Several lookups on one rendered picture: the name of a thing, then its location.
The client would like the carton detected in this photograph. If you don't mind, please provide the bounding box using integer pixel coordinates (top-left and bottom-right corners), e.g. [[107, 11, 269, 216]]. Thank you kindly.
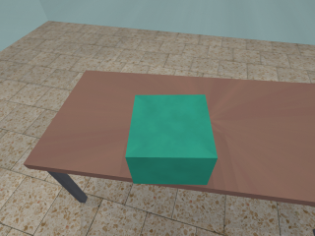
[[125, 94, 218, 185]]

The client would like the table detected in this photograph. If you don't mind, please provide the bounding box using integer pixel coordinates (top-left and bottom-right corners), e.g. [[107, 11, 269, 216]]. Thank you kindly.
[[24, 70, 315, 236]]

